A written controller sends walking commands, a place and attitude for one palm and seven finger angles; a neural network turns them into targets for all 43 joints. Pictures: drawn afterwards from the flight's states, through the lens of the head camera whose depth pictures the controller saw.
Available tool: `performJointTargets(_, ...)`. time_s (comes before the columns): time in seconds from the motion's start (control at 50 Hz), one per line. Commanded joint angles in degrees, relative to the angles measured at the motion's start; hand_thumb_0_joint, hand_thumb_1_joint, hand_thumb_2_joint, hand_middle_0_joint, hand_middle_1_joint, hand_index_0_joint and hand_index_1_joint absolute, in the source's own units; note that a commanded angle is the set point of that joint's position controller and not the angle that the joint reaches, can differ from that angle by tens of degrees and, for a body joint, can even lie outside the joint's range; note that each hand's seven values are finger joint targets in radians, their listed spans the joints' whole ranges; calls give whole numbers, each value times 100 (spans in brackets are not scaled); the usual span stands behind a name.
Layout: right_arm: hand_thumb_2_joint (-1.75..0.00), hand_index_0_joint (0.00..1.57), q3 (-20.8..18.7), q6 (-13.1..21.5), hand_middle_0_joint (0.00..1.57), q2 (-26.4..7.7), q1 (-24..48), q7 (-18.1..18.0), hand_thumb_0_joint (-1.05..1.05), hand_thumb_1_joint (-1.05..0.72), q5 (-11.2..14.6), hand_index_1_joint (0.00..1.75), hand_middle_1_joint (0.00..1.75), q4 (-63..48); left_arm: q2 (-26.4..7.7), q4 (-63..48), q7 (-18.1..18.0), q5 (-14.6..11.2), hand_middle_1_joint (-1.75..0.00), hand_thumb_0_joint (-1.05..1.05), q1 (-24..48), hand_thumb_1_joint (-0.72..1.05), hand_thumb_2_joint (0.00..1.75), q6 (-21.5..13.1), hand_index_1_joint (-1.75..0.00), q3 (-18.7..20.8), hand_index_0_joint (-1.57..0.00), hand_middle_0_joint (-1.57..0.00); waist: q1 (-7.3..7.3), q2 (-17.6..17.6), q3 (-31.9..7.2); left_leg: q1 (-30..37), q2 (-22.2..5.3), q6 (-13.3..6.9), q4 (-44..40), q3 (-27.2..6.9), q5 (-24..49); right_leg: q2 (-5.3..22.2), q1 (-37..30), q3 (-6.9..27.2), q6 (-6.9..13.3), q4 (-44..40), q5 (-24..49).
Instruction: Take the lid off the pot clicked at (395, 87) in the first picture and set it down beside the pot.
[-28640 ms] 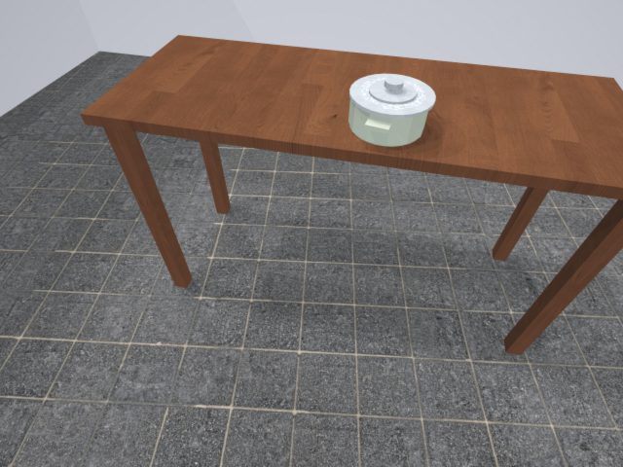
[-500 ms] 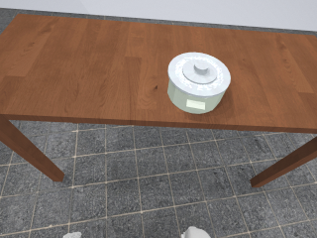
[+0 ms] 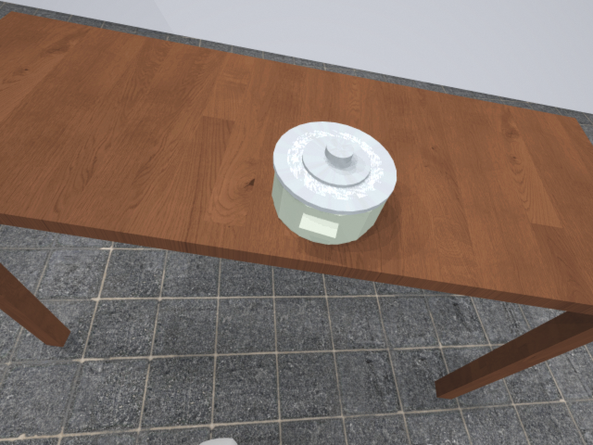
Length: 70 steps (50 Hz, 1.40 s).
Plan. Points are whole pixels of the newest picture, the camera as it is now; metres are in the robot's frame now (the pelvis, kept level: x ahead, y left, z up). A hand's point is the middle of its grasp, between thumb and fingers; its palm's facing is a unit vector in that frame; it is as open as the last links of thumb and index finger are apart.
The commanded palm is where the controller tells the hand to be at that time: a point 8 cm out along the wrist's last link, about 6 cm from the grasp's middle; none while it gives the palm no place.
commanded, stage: shuffle to correct the standing spot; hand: left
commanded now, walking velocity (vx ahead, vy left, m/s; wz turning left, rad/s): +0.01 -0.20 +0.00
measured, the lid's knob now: (339, 151) +0.49 -0.01 +0.12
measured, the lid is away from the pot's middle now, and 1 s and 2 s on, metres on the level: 0.01 0.01 0.01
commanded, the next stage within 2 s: come to a stop and stand still in 0.30 s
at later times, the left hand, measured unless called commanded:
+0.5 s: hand out of the picture +0.09 +0.08 -0.16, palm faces -0.02 -0.98 -0.21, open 7.4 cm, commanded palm none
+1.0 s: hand out of the picture +0.00 +0.11 -0.18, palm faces +0.08 -0.97 -0.21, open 7.4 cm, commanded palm none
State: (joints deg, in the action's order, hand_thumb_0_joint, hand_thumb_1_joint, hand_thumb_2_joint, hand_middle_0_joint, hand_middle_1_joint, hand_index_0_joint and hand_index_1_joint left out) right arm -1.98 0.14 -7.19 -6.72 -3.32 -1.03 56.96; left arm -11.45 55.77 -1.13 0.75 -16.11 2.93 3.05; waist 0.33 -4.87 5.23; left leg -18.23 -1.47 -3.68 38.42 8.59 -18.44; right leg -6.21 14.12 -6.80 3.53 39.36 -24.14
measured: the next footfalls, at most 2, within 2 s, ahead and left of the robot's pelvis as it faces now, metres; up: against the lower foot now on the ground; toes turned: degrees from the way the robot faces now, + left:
right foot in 0.48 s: +0.03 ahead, -0.26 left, +0.00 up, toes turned -2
left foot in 0.96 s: +0.02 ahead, -0.02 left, +0.00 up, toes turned +2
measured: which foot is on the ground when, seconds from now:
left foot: down 0.00-0.48, up 0.50-0.94, down 0.96-1.00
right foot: up 0.00-0.46, down 0.48-0.98, up 1.00-1.00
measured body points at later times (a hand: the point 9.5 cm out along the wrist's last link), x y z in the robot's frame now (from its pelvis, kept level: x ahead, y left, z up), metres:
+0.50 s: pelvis +0.01 -0.11 +0.01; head +0.07 -0.10 +0.45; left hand +0.09 +0.13 -0.15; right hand -0.01 -0.38 -0.13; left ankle +0.01 +0.05 -0.72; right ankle -0.01 -0.25 -0.73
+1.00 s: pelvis -0.03 -0.09 +0.01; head +0.01 -0.05 +0.46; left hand +0.00 +0.16 -0.16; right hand +0.09 -0.33 -0.11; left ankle -0.02 -0.02 -0.72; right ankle -0.01 -0.25 -0.72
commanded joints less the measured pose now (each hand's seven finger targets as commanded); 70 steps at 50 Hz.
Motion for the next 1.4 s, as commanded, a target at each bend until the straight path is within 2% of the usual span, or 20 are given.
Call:
performJointTargets(0.0,-90,20,-190,-15,20,-1355,-1167,-115,0,-90,-73,30,30,-144,-668,-642,-11,108,-30,0,211,90,90,-35,-30,264,-20,-20,-335,1174,-306,949,-2748,-1094,-1923,-3101,3648,523,1977,1650,-418,3613,-815)
performJointTargets(0.04,-90,20,-130,100,20,-1045,-388,-69,0,-90,-49,30,30,-407,-617,-507,87,101,-30,0,13,90,90,16,-30,288,-20,-20,61,768,-91,430,-2117,-780,-2066,-2128,3095,651,1807,1515,-489,3734,-67)
performJointTargets(0.1,-90,20,-159,109,20,-1086,-582,-26,0,-90,-30,30,30,-348,-389,-320,88,93,-30,0,-290,90,90,145,-30,240,-20,-20,106,1049,-421,696,-1632,-457,-1972,-1128,3331,703,1665,1309,-665,3594,467)
performJointTargets(0.3,-90,20,-441,-51,20,-1488,-1372,71,0,-90,-119,30,30,-233,-166,-625,205,44,-30,0,734,90,90,55,-30,116,-20,-20,-435,1941,-571,1166,-1580,-347,-1891,-1156,2624,783,1202,444,-707,752,-63)
performJointTargets(0.36,-90,20,-498,-49,20,-1624,-1227,50,0,-90,-119,30,30,-252,-240,-577,233,-3,-30,0,545,90,90,-44,-30,126,-20,-20,-334,2083,-818,1151,-1691,-265,-1564,-1418,2954,698,687,445,-518,-227,-129)
performJointTargets(0.4,-90,20,-519,-64,20,-1647,-1123,42,0,-90,-61,30,30,-213,-374,-380,218,-8,-30,0,46,90,90,-151,-30,167,-20,-20,-86,1717,-1143,944,-1464,61,-932,-1222,2655,604,-236,324,-449,-1727,1010)
performJointTargets(0.42,-90,20,-459,-58,20,-1342,-1233,67,0,-90,-7,30,30,-182,-650,-237,168,43,-30,0,-253,90,90,-247,-30,217,-20,-20,10,931,-1210,497,-1001,347,-430,-820,1704,938,-950,616,-509,-2370,1902)
performJointTargets(0.44,-90,20,-331,-70,20,-770,-1290,124,0,-90,15,30,30,-243,-1094,-146,71,103,-30,0,-384,90,90,-287,-30,273,-20,-20,64,-486,-1091,-842,-423,563,241,-327,-711,1907,-1836,1353,-377,-2099,3650)
performJointTargets(0.46,-90,20,-197,-153,20,-593,-927,137,0,-90,27,30,30,-380,-1127,-106,7,94,-30,0,-371,90,90,-302,-30,181,-20,-20,142,-866,-970,-1086,-81,586,934,-578,-1953,2545,-1358,1788,-78,-1843,4797)
performJointTargets(0.52,-90,20,-199,-270,20,-760,-1163,133,0,-90,35,30,30,18,-813,-119,-83,43,-30,0,345,90,90,-425,-30,44,-20,-20,-143,-1251,-643,-811,-118,666,1510,-920,-1304,2245,-777,1667,345,-1825,4920)
performJointTargets(0.54,-90,20,-193,-235,20,-799,-1122,143,0,-90,54,30,30,117,-821,-145,-89,24,-30,0,423,90,90,-416,-30,29,-20,-20,-112,-727,-652,-809,-64,692,1539,-892,-1117,2239,-874,1609,518,-1708,5186)
performJointTargets(0.6,-90,20,-174,-229,20,-812,-781,199,0,-90,69,30,30,15,-898,-153,-164,41,-30,0,100,90,90,-432,-30,108,-20,-20,70,-526,-515,-1105,61,738,1697,-902,-898,2366,-1165,1646,590,-1563,5819)
performJointTargets(0.78,-90,20,-185,-251,20,-681,-268,305,0,-90,66,30,30,-476,-1070,-455,-265,130,-30,0,-23,90,90,-354,-30,206,-20,-20,173,-432,-564,-858,189,663,1277,-943,-885,2552,-811,1956,829,-1744,4406)
performJointTargets(0.88,-90,20,-148,-132,20,-578,-649,313,0,-90,77,30,30,-409,-1134,-496,-183,91,-30,0,249,90,90,-279,-30,170,-20,-20,-86,-580,-675,772,359,582,-979,-551,223,2019,-81,1518,307,-1612,2845)
performJointTargets(0.9,-90,20,-147,-82,20,-656,-742,295,0,-90,63,30,30,-363,-1013,-491,-169,74,-30,0,206,90,90,-261,-30,140,-20,-20,-104,-310,-717,1191,181,522,-1489,-595,566,1814,65,1371,138,-1365,2537)
performJointTargets(0.94,-90,20,-240,-35,20,-1195,-602,280,0,-90,-11,30,30,-497,-495,-501,-128,45,-30,0,-49,90,90,-204,-30,40,-20,-20,14,1243,-756,1338,-1221,-86,-1798,-1998,2105,951,561,545,-362,-659,228)
performJointTargets(0.96,-90,20,-204,-44,20,-1225,-519,253,0,-90,-38,30,30,-464,-395,-427,-179,70,-30,0,126,90,90,-154,-30,7,-20,-20,-114,2110,-607,844,-1463,-432,-2347,-2434,2103,827,568,521,-497,107,-947)
performJointTargets(1.04,-90,20,-69,-12,20,-901,-207,125,0,-90,-19,30,30,-476,-469,-44,-110,61,-30,0,17,90,90,-108,-30,54,-20,-20,91,943,-322,566,-1096,-562,-2545,-2041,1817,859,653,995,-392,1502,-408)
performJointTargets(1.24,-90,20,-81,13,20,-834,-914,67,0,-90,17,30,30,-57,-274,193,-157,64,-30,0,-74,90,90,-73,-30,5,-20,-20,-118,802,-500,1519,-1103,-603,-2744,-2258,1701,928,576,875,-463,536,-397)
performJointTargets(1.38,-90,20,-73,-26,20,-866,-1117,85,0,-90,-1,30,30,182,-147,382,-198,42,-30,0,-344,90,90,-53,-30,-63,-20,-20,-124,691,-426,1214,-1047,-215,-3128,-2502,233,893,129,842,-325,-177,-329)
